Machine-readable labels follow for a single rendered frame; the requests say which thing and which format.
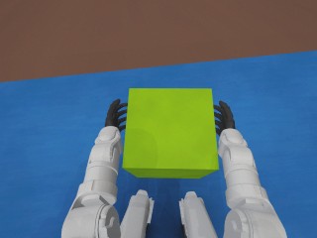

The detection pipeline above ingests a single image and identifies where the left robot hand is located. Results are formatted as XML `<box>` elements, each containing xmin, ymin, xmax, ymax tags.
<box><xmin>104</xmin><ymin>98</ymin><xmax>128</xmax><ymax>132</ymax></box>

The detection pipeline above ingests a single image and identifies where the left robot thigh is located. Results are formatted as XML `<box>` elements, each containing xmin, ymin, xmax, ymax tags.
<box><xmin>120</xmin><ymin>193</ymin><xmax>155</xmax><ymax>238</ymax></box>

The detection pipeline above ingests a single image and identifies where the right robot hand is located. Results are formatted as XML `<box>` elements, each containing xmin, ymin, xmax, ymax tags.
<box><xmin>213</xmin><ymin>100</ymin><xmax>236</xmax><ymax>137</ymax></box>

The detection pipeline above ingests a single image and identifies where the robot left forearm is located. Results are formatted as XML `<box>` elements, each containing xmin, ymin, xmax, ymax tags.
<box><xmin>61</xmin><ymin>126</ymin><xmax>124</xmax><ymax>238</ymax></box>

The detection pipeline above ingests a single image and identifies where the right robot thigh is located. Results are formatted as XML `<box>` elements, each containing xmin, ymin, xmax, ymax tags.
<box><xmin>178</xmin><ymin>195</ymin><xmax>218</xmax><ymax>238</ymax></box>

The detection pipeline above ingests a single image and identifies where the robot right forearm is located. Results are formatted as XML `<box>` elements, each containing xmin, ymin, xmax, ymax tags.
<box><xmin>217</xmin><ymin>128</ymin><xmax>287</xmax><ymax>238</ymax></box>

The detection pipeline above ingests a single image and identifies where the carton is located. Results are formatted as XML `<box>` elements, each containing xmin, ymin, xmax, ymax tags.
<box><xmin>122</xmin><ymin>88</ymin><xmax>219</xmax><ymax>179</ymax></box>

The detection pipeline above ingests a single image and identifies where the robot thigh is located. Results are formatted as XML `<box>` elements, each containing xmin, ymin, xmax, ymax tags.
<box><xmin>120</xmin><ymin>193</ymin><xmax>155</xmax><ymax>238</ymax></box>
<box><xmin>178</xmin><ymin>195</ymin><xmax>218</xmax><ymax>238</ymax></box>

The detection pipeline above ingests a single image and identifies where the robot right upper arm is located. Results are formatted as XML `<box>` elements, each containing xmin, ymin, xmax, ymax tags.
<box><xmin>223</xmin><ymin>207</ymin><xmax>287</xmax><ymax>238</ymax></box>

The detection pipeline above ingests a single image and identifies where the robot left upper arm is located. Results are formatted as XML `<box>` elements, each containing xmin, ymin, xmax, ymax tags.
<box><xmin>61</xmin><ymin>203</ymin><xmax>121</xmax><ymax>238</ymax></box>

